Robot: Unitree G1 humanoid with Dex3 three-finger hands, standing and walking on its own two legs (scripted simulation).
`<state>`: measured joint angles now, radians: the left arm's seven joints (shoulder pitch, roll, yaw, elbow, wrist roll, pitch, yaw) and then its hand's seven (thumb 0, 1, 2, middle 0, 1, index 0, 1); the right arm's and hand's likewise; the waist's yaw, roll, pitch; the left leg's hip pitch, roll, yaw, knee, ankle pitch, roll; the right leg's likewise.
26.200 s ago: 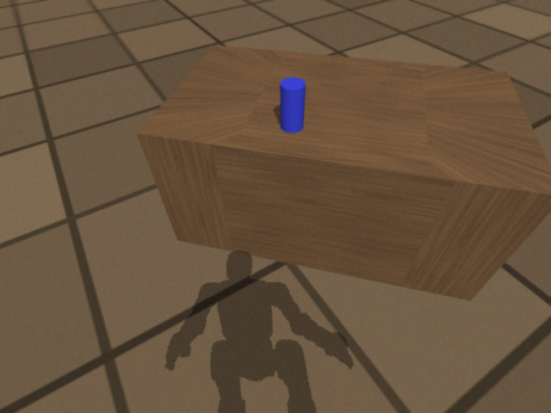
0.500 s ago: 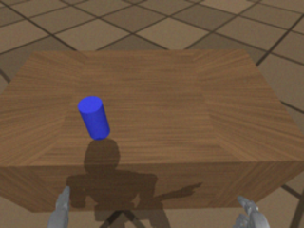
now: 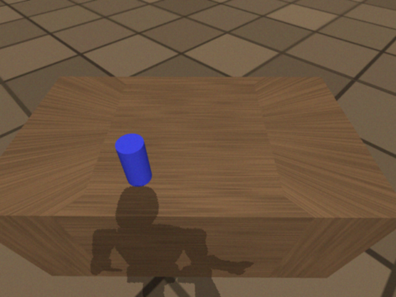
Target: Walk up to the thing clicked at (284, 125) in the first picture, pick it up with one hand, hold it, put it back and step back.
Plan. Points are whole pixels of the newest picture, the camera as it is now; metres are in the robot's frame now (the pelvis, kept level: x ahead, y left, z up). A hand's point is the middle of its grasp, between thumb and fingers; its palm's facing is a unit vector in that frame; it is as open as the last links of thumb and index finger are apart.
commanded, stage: stand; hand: left
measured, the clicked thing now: (135, 161) +0.51 +0.20 -0.08
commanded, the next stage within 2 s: none
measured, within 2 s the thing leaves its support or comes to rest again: neither
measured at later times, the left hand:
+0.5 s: hand out of the picture +0.04 +0.25 -0.14, palm faces -0.01 -0.94 -0.34, open 7.8 cm
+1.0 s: hand out of the picture +0.06 +0.26 -0.14, palm faces -0.01 -0.94 -0.33, open 7.4 cm
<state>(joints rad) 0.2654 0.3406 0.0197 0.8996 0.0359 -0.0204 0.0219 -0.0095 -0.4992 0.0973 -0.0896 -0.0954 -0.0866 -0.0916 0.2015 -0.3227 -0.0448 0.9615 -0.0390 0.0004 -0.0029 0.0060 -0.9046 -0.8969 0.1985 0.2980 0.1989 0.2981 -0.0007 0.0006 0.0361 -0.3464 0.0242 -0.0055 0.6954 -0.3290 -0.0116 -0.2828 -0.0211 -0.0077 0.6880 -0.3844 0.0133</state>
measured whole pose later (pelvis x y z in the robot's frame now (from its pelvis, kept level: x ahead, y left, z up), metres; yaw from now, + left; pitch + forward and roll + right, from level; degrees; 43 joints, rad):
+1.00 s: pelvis +0.01 +0.01 +0.03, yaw +0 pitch -3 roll +0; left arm 0.12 0.33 0.01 1.17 0.01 -0.02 0.01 0.00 0.90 0.90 -0.21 -0.30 -0.20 -0.30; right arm 0.11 -0.33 -0.01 1.17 -0.01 -0.01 -0.01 0.00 -0.91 -0.90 0.20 0.30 0.20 0.30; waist 0.00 0.00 0.06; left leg -0.15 0.00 0.00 0.36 -0.17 0.00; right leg -0.07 -0.04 -0.01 0.33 -0.21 0.04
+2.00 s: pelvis +0.01 +0.01 +0.03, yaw +1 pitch -2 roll +0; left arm 0.14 0.34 0.01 1.14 0.01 -0.01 0.00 0.00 0.90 0.90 -0.21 -0.30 -0.20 -0.30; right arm 0.12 -0.34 -0.01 1.16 -0.01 -0.01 0.00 0.00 -0.91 -0.90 0.20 0.30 0.20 0.30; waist -0.01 0.00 0.05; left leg -0.14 0.01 -0.01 0.34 -0.15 -0.01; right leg -0.07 -0.04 -0.02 0.31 -0.20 0.03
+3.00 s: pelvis -0.08 -0.03 +0.01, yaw +4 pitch +0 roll +2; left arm 0.15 0.33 0.07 0.92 0.04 0.03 0.00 0.00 0.90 0.90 -0.21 -0.30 -0.21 -0.30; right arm 0.09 -0.42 -0.06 0.91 0.01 0.06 -0.02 0.00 -0.91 -0.90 0.20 0.30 0.20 0.30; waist 0.02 0.06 0.18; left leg -0.52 -0.14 -0.17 1.21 -0.46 0.00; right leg -0.35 -0.03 -0.02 0.64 -0.29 -0.04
